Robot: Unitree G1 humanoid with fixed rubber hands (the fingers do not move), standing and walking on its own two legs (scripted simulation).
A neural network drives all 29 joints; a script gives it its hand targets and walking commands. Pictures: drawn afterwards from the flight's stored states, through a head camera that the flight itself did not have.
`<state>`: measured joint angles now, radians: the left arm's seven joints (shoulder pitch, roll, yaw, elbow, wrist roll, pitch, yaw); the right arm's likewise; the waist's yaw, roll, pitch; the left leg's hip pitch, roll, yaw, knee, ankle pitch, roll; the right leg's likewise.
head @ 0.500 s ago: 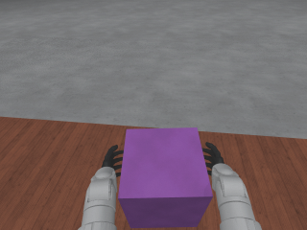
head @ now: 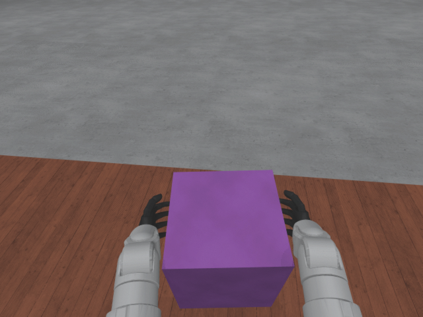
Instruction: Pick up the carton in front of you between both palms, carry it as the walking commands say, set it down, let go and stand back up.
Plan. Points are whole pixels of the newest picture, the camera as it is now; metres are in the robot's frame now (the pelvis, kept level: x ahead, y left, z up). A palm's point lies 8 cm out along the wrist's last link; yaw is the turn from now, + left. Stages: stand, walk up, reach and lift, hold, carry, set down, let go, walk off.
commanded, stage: reach and lift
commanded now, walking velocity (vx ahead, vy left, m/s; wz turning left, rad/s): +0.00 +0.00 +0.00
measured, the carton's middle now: (224, 242) +0.31 +0.00 -0.04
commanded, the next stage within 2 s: hold in 0.40 s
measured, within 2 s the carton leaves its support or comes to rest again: neither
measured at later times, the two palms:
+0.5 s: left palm (147, 229) +0.29 +0.15 +0.05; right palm (303, 224) +0.29 -0.15 +0.05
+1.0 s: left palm (152, 201) +0.33 +0.14 +0.09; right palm (309, 200) +0.32 -0.16 +0.09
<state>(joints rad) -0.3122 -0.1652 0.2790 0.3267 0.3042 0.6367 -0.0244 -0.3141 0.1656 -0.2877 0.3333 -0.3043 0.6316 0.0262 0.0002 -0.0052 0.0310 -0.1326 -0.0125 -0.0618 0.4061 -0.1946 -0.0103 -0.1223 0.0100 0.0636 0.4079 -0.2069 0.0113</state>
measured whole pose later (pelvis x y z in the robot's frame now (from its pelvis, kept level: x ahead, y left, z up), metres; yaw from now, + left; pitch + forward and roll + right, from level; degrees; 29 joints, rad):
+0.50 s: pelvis +0.01 +0.00 +0.00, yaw +0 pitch -6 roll +0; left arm -0.24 -0.15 0.20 0.20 0.27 0.72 -0.01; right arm -0.24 0.15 -0.21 0.21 -0.26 0.72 0.01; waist 0.00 0.00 0.03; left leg -0.06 -0.01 -0.07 0.35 -0.18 -0.01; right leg -0.05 0.01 0.06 0.35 -0.19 0.01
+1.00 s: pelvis +0.04 -0.01 -0.01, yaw +0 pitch +2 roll +0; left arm -0.20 -0.14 0.13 -0.06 0.17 0.91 0.03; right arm -0.19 0.14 -0.16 -0.08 -0.17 0.92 -0.03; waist -0.01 0.01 -0.20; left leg -0.30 0.02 -0.02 0.61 -0.40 -0.01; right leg -0.27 0.00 0.02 0.58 -0.34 0.00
